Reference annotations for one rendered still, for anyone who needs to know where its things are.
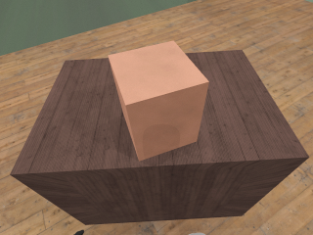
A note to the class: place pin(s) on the carton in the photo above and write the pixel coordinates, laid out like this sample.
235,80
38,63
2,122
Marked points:
162,96

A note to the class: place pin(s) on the pedestal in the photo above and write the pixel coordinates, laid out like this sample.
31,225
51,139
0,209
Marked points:
79,155

